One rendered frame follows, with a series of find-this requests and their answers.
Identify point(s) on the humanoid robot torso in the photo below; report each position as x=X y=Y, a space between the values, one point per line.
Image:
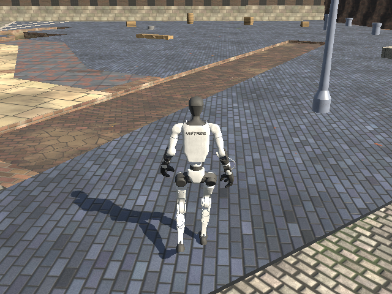
x=195 y=148

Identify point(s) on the robot right forearm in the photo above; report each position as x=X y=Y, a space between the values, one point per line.
x=225 y=164

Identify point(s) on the right robot hand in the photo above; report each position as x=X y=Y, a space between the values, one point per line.
x=230 y=178

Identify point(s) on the left robot hand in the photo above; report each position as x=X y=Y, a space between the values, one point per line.
x=169 y=168

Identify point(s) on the right robot shin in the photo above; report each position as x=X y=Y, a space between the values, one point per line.
x=205 y=218

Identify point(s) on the robot left forearm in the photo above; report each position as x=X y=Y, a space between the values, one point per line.
x=166 y=160

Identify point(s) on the robot right upper arm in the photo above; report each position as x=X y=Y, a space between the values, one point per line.
x=215 y=129

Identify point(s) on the robot left upper arm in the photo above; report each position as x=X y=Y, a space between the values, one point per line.
x=176 y=129

